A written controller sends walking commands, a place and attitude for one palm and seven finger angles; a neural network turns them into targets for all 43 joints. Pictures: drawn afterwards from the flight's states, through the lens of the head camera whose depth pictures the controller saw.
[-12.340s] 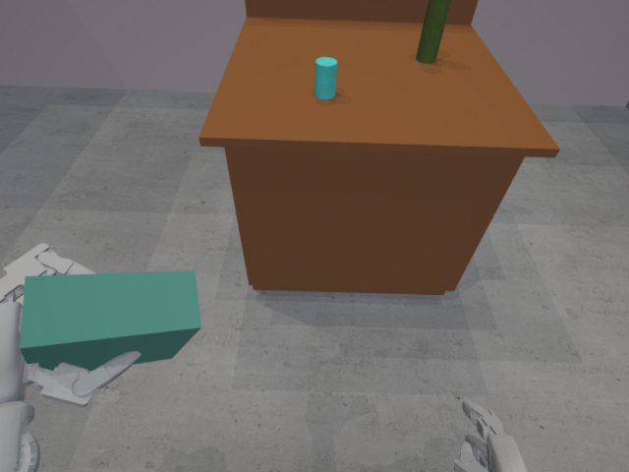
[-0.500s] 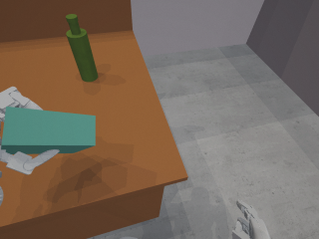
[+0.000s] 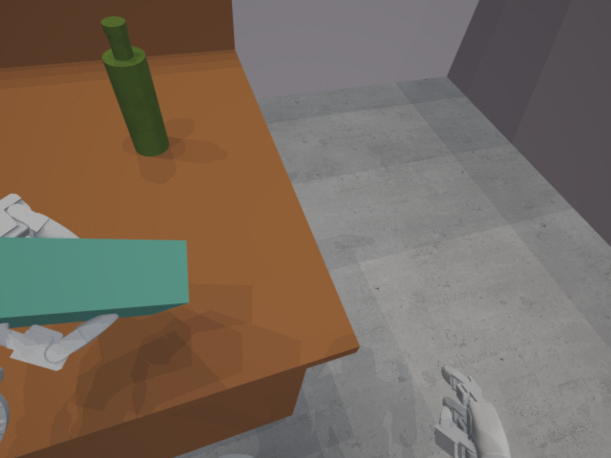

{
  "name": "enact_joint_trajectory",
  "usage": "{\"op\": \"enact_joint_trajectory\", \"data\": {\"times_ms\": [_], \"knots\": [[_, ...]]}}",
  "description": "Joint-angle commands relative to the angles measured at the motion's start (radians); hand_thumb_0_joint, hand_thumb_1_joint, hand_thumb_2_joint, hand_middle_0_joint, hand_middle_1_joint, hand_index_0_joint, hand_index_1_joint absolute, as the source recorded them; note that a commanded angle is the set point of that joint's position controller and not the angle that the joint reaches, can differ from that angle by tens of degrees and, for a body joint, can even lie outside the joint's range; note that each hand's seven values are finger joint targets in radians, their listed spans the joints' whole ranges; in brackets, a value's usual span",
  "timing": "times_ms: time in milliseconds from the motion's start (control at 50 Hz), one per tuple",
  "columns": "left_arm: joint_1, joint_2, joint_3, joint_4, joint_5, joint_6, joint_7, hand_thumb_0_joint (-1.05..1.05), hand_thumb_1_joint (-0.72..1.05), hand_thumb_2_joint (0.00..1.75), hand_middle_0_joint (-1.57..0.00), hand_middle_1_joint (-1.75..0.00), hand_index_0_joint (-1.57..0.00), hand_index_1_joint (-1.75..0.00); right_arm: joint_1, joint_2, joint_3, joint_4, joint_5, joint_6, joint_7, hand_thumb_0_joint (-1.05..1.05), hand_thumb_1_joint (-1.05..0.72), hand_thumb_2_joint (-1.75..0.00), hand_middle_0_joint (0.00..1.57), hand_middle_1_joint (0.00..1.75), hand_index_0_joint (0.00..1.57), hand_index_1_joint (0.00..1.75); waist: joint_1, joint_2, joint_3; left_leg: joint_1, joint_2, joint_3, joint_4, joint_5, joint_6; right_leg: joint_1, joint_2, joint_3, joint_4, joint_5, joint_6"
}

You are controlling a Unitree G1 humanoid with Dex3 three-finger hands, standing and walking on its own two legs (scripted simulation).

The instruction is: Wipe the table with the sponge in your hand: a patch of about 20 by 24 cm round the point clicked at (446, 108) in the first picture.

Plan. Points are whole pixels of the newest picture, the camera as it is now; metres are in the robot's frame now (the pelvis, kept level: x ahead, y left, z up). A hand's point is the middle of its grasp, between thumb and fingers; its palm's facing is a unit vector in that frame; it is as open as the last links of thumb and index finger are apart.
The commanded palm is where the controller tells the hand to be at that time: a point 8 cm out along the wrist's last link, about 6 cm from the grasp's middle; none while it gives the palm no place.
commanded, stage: come to a stop and stand still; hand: left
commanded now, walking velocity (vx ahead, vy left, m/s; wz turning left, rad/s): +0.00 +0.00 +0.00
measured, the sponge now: (121, 284) +0.24 +0.21 +0.14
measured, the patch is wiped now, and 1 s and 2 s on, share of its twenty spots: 0.00 0.00 0.00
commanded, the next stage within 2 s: look again from close up in 0.82 s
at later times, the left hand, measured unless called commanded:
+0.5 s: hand (73, 299) +0.22 +0.24 +0.16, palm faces +0.27 -0.86 -0.44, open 9.7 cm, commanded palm +0.15 +0.29 +0.18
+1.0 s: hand (52, 304) +0.21 +0.25 +0.16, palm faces +0.35 -0.85 -0.39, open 9.7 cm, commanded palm +0.15 +0.29 +0.18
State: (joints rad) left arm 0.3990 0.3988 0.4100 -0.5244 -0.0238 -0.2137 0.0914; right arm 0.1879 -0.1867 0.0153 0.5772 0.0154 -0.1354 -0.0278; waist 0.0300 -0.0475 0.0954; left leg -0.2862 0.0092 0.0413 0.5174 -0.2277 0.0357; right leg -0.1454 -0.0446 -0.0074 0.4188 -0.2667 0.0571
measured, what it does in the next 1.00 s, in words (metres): stands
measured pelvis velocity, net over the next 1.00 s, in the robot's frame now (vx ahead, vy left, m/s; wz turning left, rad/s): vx -0.01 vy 0.01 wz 0.00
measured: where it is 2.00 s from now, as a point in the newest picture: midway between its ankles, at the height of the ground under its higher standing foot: outside the picture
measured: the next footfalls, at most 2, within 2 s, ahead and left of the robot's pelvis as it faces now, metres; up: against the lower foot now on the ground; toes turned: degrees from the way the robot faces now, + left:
none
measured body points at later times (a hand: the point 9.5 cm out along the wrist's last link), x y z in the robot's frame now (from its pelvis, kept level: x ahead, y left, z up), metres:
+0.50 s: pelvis -0.02 +0.01 +0.00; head +0.02 +0.02 +0.45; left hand +0.20 +0.28 +0.18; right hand +0.15 -0.22 -0.08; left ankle +0.03 +0.09 -0.74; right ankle -0.03 -0.16 -0.74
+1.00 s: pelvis -0.01 +0.01 +0.00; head +0.01 +0.03 +0.45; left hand +0.19 +0.30 +0.18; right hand +0.19 -0.21 -0.06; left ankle +0.03 +0.09 -0.74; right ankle -0.03 -0.16 -0.74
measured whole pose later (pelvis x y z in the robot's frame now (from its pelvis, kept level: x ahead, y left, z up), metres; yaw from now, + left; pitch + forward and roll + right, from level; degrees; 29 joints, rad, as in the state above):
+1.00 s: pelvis -0.01 +0.01 +0.00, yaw +0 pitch -1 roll -2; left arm 0.40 0.37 0.36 -0.45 -0.02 -0.21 0.07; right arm 0.17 -0.19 0.02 0.56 0.02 -0.14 -0.04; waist 0.02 -0.02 0.06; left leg -0.28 0.00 0.04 0.50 -0.21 0.05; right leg -0.13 -0.05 -0.01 0.40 -0.24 0.06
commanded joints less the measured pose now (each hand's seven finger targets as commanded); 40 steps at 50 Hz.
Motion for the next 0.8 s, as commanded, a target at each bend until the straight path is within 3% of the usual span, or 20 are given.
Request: {"op": "enact_joint_trajectory", "data": {"times_ms": [0, 40, 80, 140, 160, 200, 220, 240, 260, 280, 340, 360, 400, 420, 440, 460, 540, 580, 660, 780], "knots": [[-0.034, 0.138, 0.061, -0.179, -0.006, -0.046, 0.015, 0.00, 0.10, 1.30, -1.20, -1.60, -1.20, -1.60, -0.057, -0.142, -0.059, -0.152, 0.002, -0.039, -0.014, 0.00, -0.90, -0.90, 0.20, 0.30, 0.20, 0.30, -0.014, 0.117, -0.226, 0.147, 0.100, -0.081, -0.093, 0.295, -0.007, 0.000, -0.016, -0.009, -0.022, 0.238, -0.065], [-0.031, 0.160, 0.089, -0.172, -0.006, -0.040, 0.020, 0.00, 0.10, 1.30, -1.20, -1.60, -1.20, -1.60, -0.078, -0.138, -0.054, -0.154, 0.004, -0.031, -0.019, 0.00, -0.90, -0.90, 0.20, 0.30, 0.20, 0.30, -0.013, 0.120, -0.220, 0.139, 0.091, -0.076, -0.108, 0.218, -0.007, -0.004, -0.013, 0.001, -0.034, 0.215, -0.067], [-0.041, 0.145, 0.069, -0.175, -0.016, -0.040, 0.012, 0.00, 0.10, 1.30, -1.20, -1.60, -1.20, -1.60, -0.066, -0.134, -0.052, -0.165, 0.002, -0.021, -0.022, 0.00, -0.90, -0.90, 0.20, 0.30, 0.20, 0.30, -0.017, 0.106, -0.209, 0.115, 0.089, -0.077, -0.113, 0.174, -0.004, 0.009, -0.020, -0.001, -0.050, 0.220, -0.068], [-0.063, 0.172, 0.091, -0.212, -0.013, -0.041, 0.018, 0.00, 0.10, 1.30, -1.20, -1.60, -1.20, -1.60, -0.091, -0.136, -0.049, -0.169, 0.004, -0.024, -0.028, 0.00, -0.90, -0.90, 0.20, 0.30, 0.20, 0.30, -0.014, 0.150, -0.221, 0.135, 0.084, -0.075, -0.125, 0.148, -0.005, 0.004, -0.015, 0.004, -0.045, 0.205, -0.072], [-0.056, 0.135, 0.056, -0.195, -0.017, -0.043, 0.014, 0.00, 0.10, 1.30, -1.20, -1.60, -1.20, -1.60, -0.074, -0.133, -0.044, -0.167, -0.002, -0.021, -0.027, 0.00, -0.90, -0.90, 0.20, 0.30, 0.20, 0.30, -0.018, 0.155, -0.224, 0.120, 0.085, -0.083, -0.134, 0.134, -0.002, 0.013, -0.012, -0.009, -0.048, 0.198, -0.072], [-0.059, 0.153, 0.064, -0.212, -0.019, -0.041, 0.013, 0.00, 0.10, 1.30, -1.20, -1.60, -1.20, -1.60, -0.070, -0.131, -0.047, -0.173, 0.002, -0.026, -0.027, 0.00, -0.90, -0.90, 0.20, 0.30, 0.20, 0.30, -0.015, 0.140, -0.226, 0.128, 0.087, -0.086, -0.130, 0.158, -0.002, 0.023, -0.017, -0.007, -0.048, 0.217, -0.071], [-1.030, 0.901, 0.623, -0.406, 0.128, -0.146, 0.017, 0.00, 0.10, 1.30, -1.20, -1.60, -1.20, -1.60, -0.002, -0.151, -0.060, -0.137, -0.075, -0.070, -0.006, 0.00, -0.90, -0.90, 0.20, 0.30, 0.20, 0.30, 0.031, 0.033, -0.089, 0.016, 0.096, -0.063, 0.014, 0.240, -0.008, -0.188, -0.057, 0.067, -0.081, 0.265, -0.106], [-0.696, 0.470, 0.339, 0.099, 0.052, -0.067, 0.008, 0.00, 0.10, 1.30, -1.20, -1.60, -1.20, -1.60, -0.070, -0.098, -0.060, -0.062, -0.011, -0.033, -0.017, 0.00, -0.90, -0.90, 0.20, 0.30, 0.20, 0.30, -0.012, 0.163, -0.130, 0.134, 0.108, -0.084, -0.018, 0.209, -0.027, -0.222, -0.096, 0.036, 0.001, 0.125, -0.127], [-0.490, 0.259, 0.155, 0.075, 0.021, -0.066, -0.019, 0.00, 0.10, 1.30, -1.20, -1.60, -1.20, -1.60, -0.028, -0.145, -0.088, -0.120, -0.024, -0.048, -0.004, 0.00, -0.90, -0.90, 0.20, 0.30, 0.20, 0.30, 0.006, 0.217, -0.211, 0.175, 0.075, -0.079, -0.062, 0.180, -0.027, -0.116, -0.023, 0.051, 0.033, 0.177, -0.130], [-0.376, 0.181, 0.068, 0.041, -0.001, -0.071, -0.032, 0.00, 0.10, 1.30, -1.20, -1.60, -1.20, -1.60, -0.032, -0.144, -0.084, -0.150, 0.002, -0.059, 0.011, 0.00, -0.90, -0.90, 0.20, 0.30, 0.20, 0.30, 0.002, 0.222, -0.263, 0.214, 0.068, -0.064, -0.075, 0.185, -0.012, -0.096, -0.013, 0.058, 0.034, 0.194, -0.110], [-0.027, 0.041, -0.029, -0.057, -0.034, -0.052, -0.043, 0.00, 0.10, 1.30, -1.20, -1.60, -1.20, -1.60, -0.061, -0.135, -0.079, -0.177, 0.024, -0.059, 0.052, 0.00, -0.90, -0.90, 0.20, 0.30, 0.20, 0.30, 0.014, 0.181, -0.289, 0.190, 0.093, -0.084, -0.117, 0.167, 0.008, -0.047, -0.005, 0.029, 0.050, 0.164, -0.079], [-0.007, 0.071, -0.018, -0.133, -0.029, -0.051, -0.041, 0.00, 0.10, 1.30, -1.20, -1.60, -1.20, -1.60, -0.056, -0.142, -0.075, -0.192, 0.019, -0.052, 0.057, 0.00, -0.90, -0.90, 0.20, 0.30, 0.20, 0.30, 0.008, 0.126, -0.255, 0.136, 0.104, -0.088, -0.134, 0.113, 0.005, -0.025, -0.008, 0.018, 0.031, 0.143, -0.074], [0.003, 0.170, 0.080, -0.155, -0.024, -0.056, -0.023, 0.00, 0.10, 1.30, -1.20, -1.60, -1.20, -1.60, -0.073, -0.144, -0.068, -0.193, 0.013, -0.048, 0.040, 0.00, -0.90, -0.90, 0.20, 0.30, 0.20, 0.30, 0.006, 0.012, -0.201, 0.060, 0.089, -0.076, -0.142, -0.016, -0.009, -0.013, -0.018, 0.025, -0.027, 0.078, -0.070], [0.011, 0.183, 0.104, -0.145, -0.026, -0.058, -0.016, 0.00, 0.10, 1.30, -1.20, -1.60, -1.20, -1.60, -0.073, -0.139, -0.064, -0.195, 0.011, -0.045, 0.027, 0.00, -0.90, -0.90, 0.20, 0.30, 0.20, 0.30, 0.002, -0.024, -0.180, 0.051, 0.074, -0.070, -0.136, -0.051, -0.015, -0.029, -0.025, 0.034, -0.053, 0.048, -0.073], [-0.004, 0.245, 0.175, -0.155, -0.020, -0.056, 0.004, 0.00, 0.10, 1.30, -1.20, -1.60, -1.20, -1.60, -0.090, -0.147, -0.065, -0.190, 0.014, -0.035, 0.011, 0.00, -0.90, -0.90, 0.20, 0.30, 0.20, 0.30, 0.001, -0.029, -0.182, 0.071, 0.074, -0.069, -0.139, -0.073, -0.018, -0.057, -0.025, 0.040, -0.060, 0.008, -0.074], [-0.019, 0.207, 0.151, -0.144, -0.025, -0.066, 0.000, 0.00, 0.10, 1.30, -1.20, -1.60, -1.20, -1.60, -0.074, -0.143, -0.065, -0.191, 0.006, -0.031, -0.001, 0.00, -0.90, -0.90, 0.20, 0.30, 0.20, 0.30, -0.010, -0.013, -0.174, 0.044, 0.075, -0.086, -0.153, -0.102, -0.013, -0.050, -0.027, 0.025, -0.061, -0.015, -0.075], [-0.093, 0.271, 0.198, -0.211, -0.018, -0.088, 0.014, 0.00, 0.10, 1.30, -1.20, -1.60, -1.20, -1.60, -0.082, -0.137, -0.060, -0.190, 0.008, -0.039, -0.031, 0.00, -0.90, -0.90, 0.20, 0.30, 0.20, 0.30, -0.011, 0.155, -0.191, 0.045, 0.082, -0.098, -0.164, -0.088, 0.001, -0.015, -0.017, 0.023, -0.023, 0.032, -0.077], [-0.087, 0.224, 0.148, -0.222, -0.021, -0.095, 0.007, 0.00, 0.10, 1.30, -1.20, -1.60, -1.20, -1.60, -0.051, -0.132, -0.060, -0.186, 0.008, -0.051, -0.033, 0.00, -0.90, -0.90, 0.20, 0.30, 0.20, 0.30, -0.014, 0.182, -0.205, 0.054, 0.077, -0.095, -0.145, -0.053, 0.006, 0.005, -0.021, 0.015, -0.031, 0.074, -0.080], [-0.031, 0.146, 0.083, -0.174, -0.018, -0.086, 0.006, 0.00, 0.10, 1.30, -1.20, -1.60, -1.20, -1.60, -0.042, -0.145, -0.060, -0.152, 0.005, -0.073, -0.026, 0.00, -0.90, -0.90, 0.20, 0.30, 0.20, 0.30, -0.014, 0.131, -0.222, 0.111, 0.077, -0.089, -0.125, 0.034, 0.002, -0.015, -0.019, 0.005, -0.045, 0.125, -0.074], [-0.053, 0.120, 0.047, -0.135, -0.007, -0.070, 0.003, 0.00, 0.10, 1.30, -1.20, -1.60, -1.20, -1.60, -0.052, -0.146, -0.062, -0.145, 0.004, -0.064, -0.021, 0.00, -0.90, -0.90, 0.20, 0.30, 0.20, 0.30, -0.017, 0.100, -0.183, 0.101, 0.079, -0.083, -0.128, 0.072, -0.004, -0.025, -0.019, 0.007, -0.055, 0.156, -0.069]]}}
